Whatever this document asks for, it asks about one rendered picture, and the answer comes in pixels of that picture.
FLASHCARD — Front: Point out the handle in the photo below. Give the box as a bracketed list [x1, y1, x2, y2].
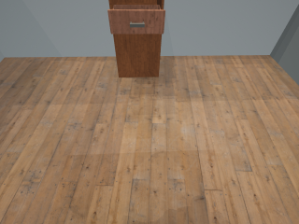
[130, 22, 145, 28]

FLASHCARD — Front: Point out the drawer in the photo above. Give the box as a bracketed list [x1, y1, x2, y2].
[107, 5, 165, 35]

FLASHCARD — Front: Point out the cabinet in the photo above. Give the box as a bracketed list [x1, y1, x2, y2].
[108, 0, 164, 77]

